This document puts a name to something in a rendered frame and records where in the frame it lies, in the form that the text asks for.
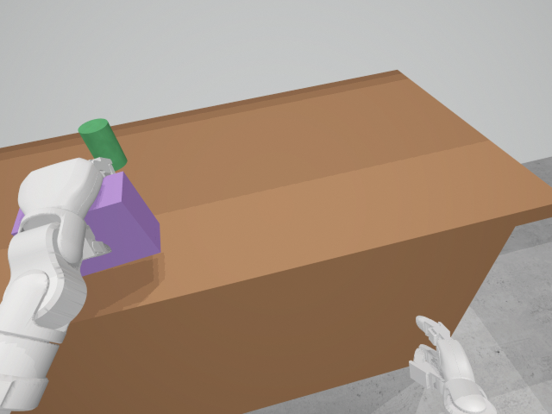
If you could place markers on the table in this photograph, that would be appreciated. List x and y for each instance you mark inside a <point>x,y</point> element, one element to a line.
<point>301,234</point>

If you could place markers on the left robot forearm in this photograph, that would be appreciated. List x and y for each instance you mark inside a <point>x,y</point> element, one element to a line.
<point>45,292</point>

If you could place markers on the left robot hand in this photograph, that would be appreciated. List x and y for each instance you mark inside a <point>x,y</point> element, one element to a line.
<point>70,185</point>

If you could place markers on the right robot hand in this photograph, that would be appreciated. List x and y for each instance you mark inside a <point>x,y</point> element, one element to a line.
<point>431,368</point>

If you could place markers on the right robot forearm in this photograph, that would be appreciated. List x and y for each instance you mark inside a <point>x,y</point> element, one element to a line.
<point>463,396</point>

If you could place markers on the sponge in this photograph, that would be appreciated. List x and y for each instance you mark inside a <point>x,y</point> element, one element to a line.
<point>121,219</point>

